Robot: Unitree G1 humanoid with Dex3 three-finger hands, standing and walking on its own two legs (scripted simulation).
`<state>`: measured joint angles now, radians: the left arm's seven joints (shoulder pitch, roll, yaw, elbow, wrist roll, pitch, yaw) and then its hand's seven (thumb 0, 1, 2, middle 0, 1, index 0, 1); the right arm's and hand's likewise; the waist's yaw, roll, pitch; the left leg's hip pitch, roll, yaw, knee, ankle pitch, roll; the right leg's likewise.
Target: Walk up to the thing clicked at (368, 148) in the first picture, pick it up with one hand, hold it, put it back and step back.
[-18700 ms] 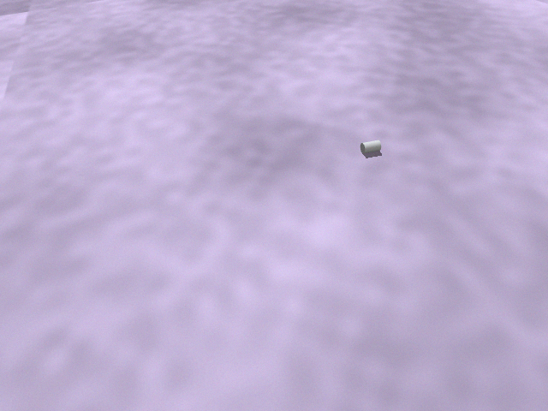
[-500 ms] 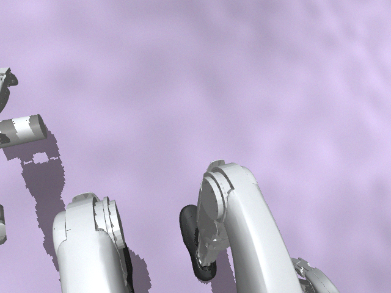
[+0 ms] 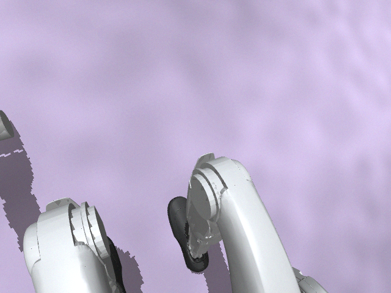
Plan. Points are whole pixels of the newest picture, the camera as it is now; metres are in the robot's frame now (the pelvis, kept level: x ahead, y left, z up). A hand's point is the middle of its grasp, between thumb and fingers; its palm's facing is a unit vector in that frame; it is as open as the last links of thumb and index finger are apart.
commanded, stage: rest palm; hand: left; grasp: from above
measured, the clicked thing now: out of the picture +0.49 +0.32 -0.29
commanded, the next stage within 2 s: close in 1.02 s
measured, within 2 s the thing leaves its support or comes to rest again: neither
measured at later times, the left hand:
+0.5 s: hand out of the picture +0.47 +0.32 -0.24, palm faces -0.46 -0.13 -0.88, open 13.4 cm
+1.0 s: hand out of the picture +0.48 +0.32 -0.25, palm faces -0.43 -0.12 -0.89, open 13.7 cm
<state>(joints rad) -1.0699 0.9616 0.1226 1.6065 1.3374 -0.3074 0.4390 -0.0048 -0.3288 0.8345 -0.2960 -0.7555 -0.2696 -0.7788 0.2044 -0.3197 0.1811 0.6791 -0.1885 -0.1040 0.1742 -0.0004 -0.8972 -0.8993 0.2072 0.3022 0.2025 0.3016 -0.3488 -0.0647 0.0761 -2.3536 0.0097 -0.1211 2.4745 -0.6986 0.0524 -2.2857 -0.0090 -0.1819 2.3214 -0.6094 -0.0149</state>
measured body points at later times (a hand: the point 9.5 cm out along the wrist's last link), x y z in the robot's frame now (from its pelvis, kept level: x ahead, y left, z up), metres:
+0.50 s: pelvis +0.00 +0.00 -0.01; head +0.29 +0.11 +0.32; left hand +0.49 +0.33 -0.19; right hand +0.02 -0.25 -0.07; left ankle +0.07 +0.11 -0.28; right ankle +0.12 -0.11 -0.28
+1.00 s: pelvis +0.00 +0.01 -0.01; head +0.29 +0.12 +0.31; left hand +0.50 +0.32 -0.20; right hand +0.03 -0.25 -0.05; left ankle +0.07 +0.11 -0.28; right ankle +0.12 -0.11 -0.28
